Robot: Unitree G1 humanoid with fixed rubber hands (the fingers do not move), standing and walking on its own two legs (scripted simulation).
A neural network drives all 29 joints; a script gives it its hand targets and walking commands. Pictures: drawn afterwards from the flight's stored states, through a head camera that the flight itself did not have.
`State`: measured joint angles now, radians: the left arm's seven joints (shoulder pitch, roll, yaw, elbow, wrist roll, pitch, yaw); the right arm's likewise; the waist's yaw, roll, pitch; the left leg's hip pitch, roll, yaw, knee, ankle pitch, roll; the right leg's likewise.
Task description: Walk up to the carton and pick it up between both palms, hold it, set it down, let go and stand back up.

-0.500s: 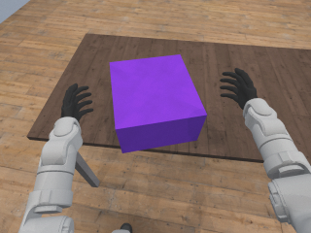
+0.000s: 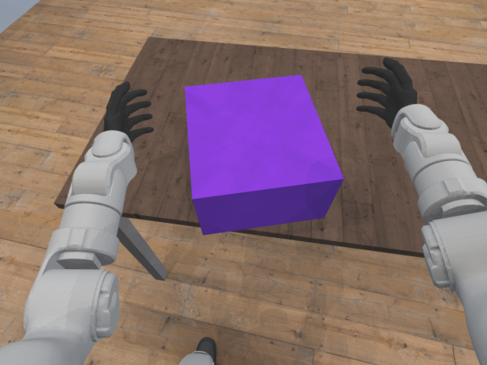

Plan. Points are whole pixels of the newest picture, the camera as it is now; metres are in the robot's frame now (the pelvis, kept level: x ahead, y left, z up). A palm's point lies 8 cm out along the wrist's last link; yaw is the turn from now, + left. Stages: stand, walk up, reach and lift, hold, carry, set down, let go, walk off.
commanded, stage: reach and lift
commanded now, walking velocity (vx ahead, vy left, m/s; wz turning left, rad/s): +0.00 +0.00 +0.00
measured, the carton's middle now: (254, 151) +0.49 +0.07 -0.01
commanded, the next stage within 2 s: none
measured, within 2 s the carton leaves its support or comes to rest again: neither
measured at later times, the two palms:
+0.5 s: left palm (144, 170) +0.40 +0.26 +0.02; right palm (372, 142) +0.50 -0.15 +0.05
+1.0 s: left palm (166, 174) +0.40 +0.22 +0.01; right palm (349, 151) +0.49 -0.12 +0.03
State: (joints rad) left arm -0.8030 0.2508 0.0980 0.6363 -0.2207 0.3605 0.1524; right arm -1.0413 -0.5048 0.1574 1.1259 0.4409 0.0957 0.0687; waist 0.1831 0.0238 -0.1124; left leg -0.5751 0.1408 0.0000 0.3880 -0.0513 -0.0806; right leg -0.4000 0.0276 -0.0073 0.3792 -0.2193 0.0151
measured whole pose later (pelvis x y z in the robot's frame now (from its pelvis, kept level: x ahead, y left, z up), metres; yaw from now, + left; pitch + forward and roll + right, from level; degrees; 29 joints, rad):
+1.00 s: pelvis +0.00 +0.02 -0.02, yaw -3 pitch +28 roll -3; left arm -0.79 0.02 0.18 0.96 -0.10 -0.14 0.18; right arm -1.04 -0.34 0.03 1.34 0.24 -0.23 0.07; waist 0.23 0.01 -0.24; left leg -0.91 0.15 0.04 0.50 -0.07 -0.05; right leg -0.75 0.03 0.04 0.49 -0.22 0.04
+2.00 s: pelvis +0.03 +0.01 +0.00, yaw -2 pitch +22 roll -1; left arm -0.66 -0.08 0.50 0.89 0.26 -0.24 0.12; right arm -0.91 -0.15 -0.47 1.32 -0.34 -0.36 0.04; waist 0.17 -0.03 -0.17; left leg -0.64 0.12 0.05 0.28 -0.02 -0.06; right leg -0.49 0.00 0.03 0.29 -0.18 0.03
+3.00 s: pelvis +0.02 +0.01 +0.00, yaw -1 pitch +23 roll -2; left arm -0.66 -0.06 0.47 0.99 0.19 -0.39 0.13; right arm -0.92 -0.17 -0.37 1.40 -0.34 -0.52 -0.03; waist 0.15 -0.03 -0.21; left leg -0.68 0.12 0.04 0.28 -0.01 -0.06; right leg -0.52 0.01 0.02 0.27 -0.17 0.03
